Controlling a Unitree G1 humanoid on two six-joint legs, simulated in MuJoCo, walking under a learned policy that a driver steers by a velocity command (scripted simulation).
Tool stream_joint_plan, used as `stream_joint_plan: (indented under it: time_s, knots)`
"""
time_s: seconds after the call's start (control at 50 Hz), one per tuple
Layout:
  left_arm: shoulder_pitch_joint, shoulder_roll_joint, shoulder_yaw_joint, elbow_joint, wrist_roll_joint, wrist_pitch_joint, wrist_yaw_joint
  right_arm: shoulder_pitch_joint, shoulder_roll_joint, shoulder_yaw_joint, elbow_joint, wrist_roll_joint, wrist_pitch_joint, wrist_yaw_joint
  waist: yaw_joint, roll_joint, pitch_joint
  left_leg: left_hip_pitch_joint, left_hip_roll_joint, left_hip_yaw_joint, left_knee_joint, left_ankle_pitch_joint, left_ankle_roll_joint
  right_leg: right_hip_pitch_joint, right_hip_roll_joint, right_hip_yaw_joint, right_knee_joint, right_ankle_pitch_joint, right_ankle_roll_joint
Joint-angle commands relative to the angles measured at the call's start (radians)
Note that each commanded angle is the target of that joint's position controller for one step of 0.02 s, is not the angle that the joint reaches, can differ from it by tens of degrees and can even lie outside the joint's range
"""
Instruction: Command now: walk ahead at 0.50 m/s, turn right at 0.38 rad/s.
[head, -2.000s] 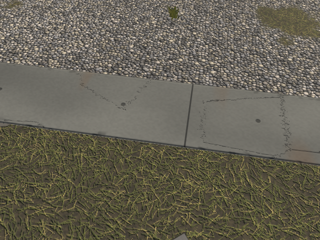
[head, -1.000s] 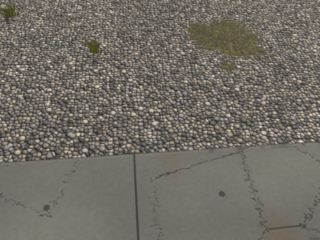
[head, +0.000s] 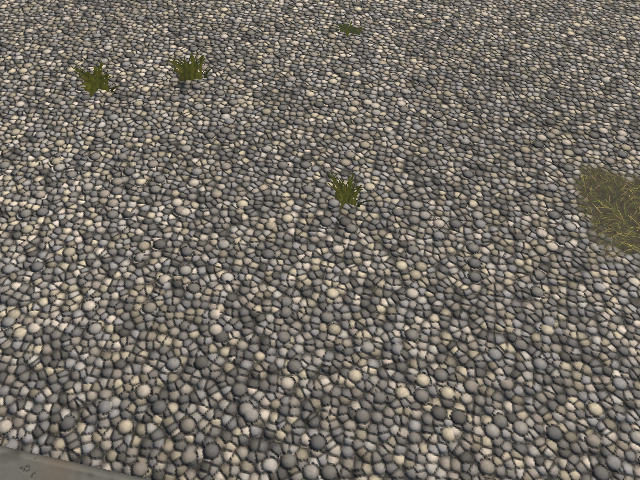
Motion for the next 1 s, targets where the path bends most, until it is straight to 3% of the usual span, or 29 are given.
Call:
stream_joint_plan:
  time_s: [0.02,0.08,0.18,0.2,0.3,0.34,0.36,0.38,0.4,0.42,0.44,0.48,0.5,0.54,0.56,0.58,0.6,0.64,0.72,0.74,0.78,0.8,0.82,0.84,0.86,0.88,0.9,0.94,1.0]
  knots:
    - [0.01,-0.033,-0.011,-0.046,-0.011,-0.004,-0.017,0.006,-0.018,0.005,-0.043,-0.018,-0.032,-0.009,0.02,0.074,0.008,0.039,0.287,-0.15,-0.288,0.124,0.181,-0.122,-0.055,0.048,-0.018,0.148,-0.007]
    - [-0.08,-0.021,-0.014,-0.07,-0.018,0.005,-0.037,0.076,-0.026,0.011,0.0,-0.048,-0.041,-0.005,0.005,0.054,0.029,0.081,0.274,-0.022,-0.289,0.283,0.178,-0.178,-0.064,0.033,-0.212,0.349,0.018]
    - [-0.202,0.023,-0.002,-0.12,-0.013,0.033,-0.037,0.146,-0.078,0.012,0.045,-0.049,-0.041,0.044,-0.008,0.074,0.065,0.106,0.281,0.059,-0.265,0.334,0.175,-0.123,-0.015,0.005,-0.375,0.439,0.028]
    - [-0.16,0.015,-0.002,-0.114,0.0,0.031,-0.036,0.155,-0.082,0.015,0.047,-0.072,-0.042,0.045,0.013,0.076,0.056,0.127,0.303,0.052,-0.223,0.357,0.175,-0.107,-0.017,0.027,-0.255,0.493,0.018]
    - [-0.213,0.086,0.032,-0.156,-0.012,0.003,-0.018,0.139,-0.148,-0.006,0.034,-0.041,-0.033,0.011,0.024,0.085,0.049,0.266,0.297,0.136,-0.033,0.668,0.114,-0.014,0.07,-0.085,-0.349,0.168,-0.013]
    - [-0.057,0.148,0.065,-0.121,-0.043,-0.032,-0.002,0.16,-0.195,-0.024,0.045,-0.045,-0.022,0.011,0.084,0.056,-0.026,0.18,0.24,0.187,0.267,0.805,0.074,0.281,0.182,-0.156,-0.477,0.27,-0.054]
    - [0.09,0.189,0.085,-0.092,-0.038,-0.045,0.031,0.289,-0.103,-0.001,0.055,-0.084,-0.019,0.025,0.063,-0.077,-0.198,-0.084,0.197,0.177,0.568,0.533,-0.006,0.677,0.127,0.003,-0.379,0.534,-0.19]
    - [0.332,0.199,0.077,-0.038,-0.028,-0.025,0.048,0.258,-0.036,0.02,0.021,-0.089,-0.024,0.067,0.144,-0.201,-0.392,-0.41,-0.003,0.111,0.935,-0.386,-0.096,1.032,-0.095,0.49,-0.605,0.375,-0.392]
    - [0.451,0.187,0.082,0.039,-0.008,-0.042,0.052,-0.035,-0.052,0.02,-0.086,-0.015,-0.034,0.099,0.267,-0.099,-0.219,-0.726,-0.063,-0.117,1.031,-0.466,-0.028,1.044,-0.137,0.654,-0.748,0.136,-0.326]
    - [0.372,0.173,0.09,0.042,-0.005,-0.06,0.053,-0.234,-0.048,0.02,-0.134,-0.001,-0.038,0.09,0.277,-0.067,0.033,-0.832,0.015,-0.211,1.017,-0.386,0.011,0.815,-0.124,0.563,-0.781,0.087,-0.236]
    - [0.266,0.12,0.061,0.019,-0.028,-0.069,0.038,-0.204,-0.094,0.006,-0.159,-0.002,-0.038,0.064,0.186,-0.063,-0.017,-0.722,0.041,-0.259,1.02,-0.347,-0.008,0.639,-0.146,0.577,-0.738,0.135,-0.285]
    - [0.103,0.027,0.013,0.007,-0.02,-0.067,0.003,-0.133,-0.019,0.026,-0.148,-0.049,-0.016,0.029,0.031,0.001,0.025,-0.509,0.081,-0.27,0.933,-0.264,0.002,0.267,-0.132,0.495,-0.745,0.163,-0.281]
    - [0.004,0.001,-0.004,-0.034,-0.021,-0.055,-0.001,-0.103,-0.029,0.018,-0.142,-0.054,0.001,0.02,-0.023,0.043,0.046,-0.45,0.087,-0.254,0.874,-0.248,-0.003,0.112,-0.109,0.46,-0.773,0.163,-0.262]
    - [-0.092,0.054,0.001,-0.071,-0.019,-0.055,0.0,-0.109,-0.01,0.035,-0.19,-0.042,0.023,0.014,-0.064,0.011,0.006,-0.232,0.074,-0.188,0.613,-0.175,-0.031,-0.098,-0.002,0.295,-0.814,0.119,-0.208]
    - [-0.11,0.075,0.002,-0.084,0.001,-0.058,-0.001,-0.086,0.019,0.053,-0.193,-0.056,0.025,0.024,-0.074,0.016,0.002,-0.088,0.078,-0.17,0.618,0.09,-0.015,-0.246,0.053,0.235,-0.754,0.115,-0.171]
    - [-0.052,0.058,-0.002,-0.076,0.016,-0.071,0.018,-0.091,-0.002,0.053,-0.189,-0.057,0.019,0.033,-0.034,0.042,-0.001,-0.127,0.085,-0.219,0.485,0.392,-0.025,-0.208,0.103,0.204,-0.68,0.06,-0.148]
    - [-0.014,0.093,0.01,-0.074,0.007,-0.072,0.026,-0.113,-0.013,0.056,-0.198,-0.033,0.021,0.039,0.003,0.067,-0.004,-0.087,0.046,-0.161,0.311,0.493,-0.039,-0.218,0.135,0.172,-0.65,0.002,-0.14]
    - [0.118,0.131,0.017,-0.034,-0.005,-0.06,0.013,-0.2,-0.015,0.071,-0.225,-0.017,0.038,0.054,0.052,0.008,0.03,-0.046,0.04,-0.122,0.213,0.491,-0.078,-0.195,0.11,0.251,-0.582,-0.129,-0.152]
    - [0.31,0.099,-0.002,0.025,-0.031,-0.026,0.007,-0.325,-0.081,0.061,-0.219,-0.048,0.046,0.059,0.139,0.006,0.094,-0.237,0.09,-0.172,-0.075,0.511,-0.052,0.185,0.028,0.44,-0.381,-0.232,-0.158]
    - [0.185,0.12,0.042,-0.011,-0.135,0.019,0.073,-0.333,-0.132,0.006,-0.242,0.117,-0.002,0.043,0.12,-0.032,0.035,-0.218,0.052,-0.198,-0.134,0.46,-0.022,0.242,0.062,0.374,-0.282,0.009,-0.109]
    - [0.216,0.06,0.021,0.004,-0.106,0.041,0.09,-0.054,-0.129,-0.004,-0.134,0.092,-0.035,0.041,0.029,0.009,-0.126,0.153,0.103,-0.167,0.049,0.684,0.029,0.093,0.135,0.215,0.064,0.049,-0.046]
    - [0.311,0.001,0.002,0.025,-0.11,0.035,0.079,0.201,-0.151,-0.022,-0.061,0.076,-0.032,0.046,-0.056,0.167,-0.319,0.627,0.252,-0.314,0.269,0.804,0.149,-0.25,0.192,0.111,0.424,-0.33,0.025]
    - [0.357,0.034,-0.009,-0.009,-0.113,0.014,0.078,0.292,-0.226,-0.05,-0.005,0.112,-0.011,0.06,-0.058,0.285,-0.395,0.766,0.377,-0.614,0.228,0.452,0.282,-0.489,0.156,0.072,0.719,-0.423,0.07]
    - [0.269,0.05,-0.011,-0.064,-0.142,-0.012,0.072,0.312,-0.262,-0.07,0.014,0.126,0.008,0.055,-0.084,0.31,-0.368,0.786,0.437,-0.835,0.06,-0.104,0.367,-0.706,0.106,0.07,0.775,-0.327,0.069]
    - [0.029,0.087,0.005,-0.118,-0.141,-0.015,0.086,0.229,-0.154,-0.048,-0.008,0.1,0.022,0.033,-0.107,0.096,-0.198,0.605,0.398,-0.839,-0.081,-0.323,0.304,-0.78,0.07,0.021,0.748,-0.188,0.054]
    - [-0.067,0.087,0.005,-0.166,-0.137,-0.019,0.095,0.142,-0.158,-0.038,-0.03,0.069,0.019,0.019,-0.078,0.085,-0.134,0.463,0.409,-0.875,-0.097,-0.258,0.313,-0.757,0.052,0.032,0.715,-0.109,0.068]
    - [-0.104,0.073,0.003,-0.185,-0.101,-0.016,0.099,0.07,-0.121,-0.022,-0.041,0.053,0.011,0.019,-0.028,-0.001,-0.082,0.292,0.378,-0.841,-0.098,-0.14,0.3,-0.699,0.02,0.056,0.656,-0.067,0.076]
    - [-0.096,0.061,0.013,-0.186,-0.075,-0.012,0.092,-0.011,-0.057,0.002,-0.04,0.05,-0.004,0.027,0.058,0.025,0.016,-0.006,0.229,-0.595,-0.118,-0.046,0.221,-0.537,-0.038,0.092,0.317,0.072,0.065]
    - [-0.168,0.026,0.002,-0.217,-0.04,-0.017,0.091,-0.02,-0.143,-0.022,-0.065,0.062,0.002,-0.002,0.039,0.097,-0.008,-0.345,0.049,-0.308,-0.16,0.187,0.176,-0.039,0.05,-0.004,-0.275,0.381,0.132]
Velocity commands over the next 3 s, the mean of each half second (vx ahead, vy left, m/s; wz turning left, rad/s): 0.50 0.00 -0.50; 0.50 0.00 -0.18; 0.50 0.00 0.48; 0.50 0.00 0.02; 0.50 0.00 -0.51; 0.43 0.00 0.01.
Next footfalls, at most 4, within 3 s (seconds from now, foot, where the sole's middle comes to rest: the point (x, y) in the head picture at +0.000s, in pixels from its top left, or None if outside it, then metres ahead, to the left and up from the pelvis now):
0.32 right None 0.29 -0.18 -0.78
0.78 left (354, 443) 0.62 -0.06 -0.90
1.18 right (476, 384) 0.77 -0.37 -0.90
1.72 left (364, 290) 1.05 -0.10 -0.90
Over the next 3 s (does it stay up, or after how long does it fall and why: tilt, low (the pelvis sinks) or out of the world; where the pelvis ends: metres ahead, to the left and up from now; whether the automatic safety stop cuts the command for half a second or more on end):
stays up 1.59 -0.36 -0.11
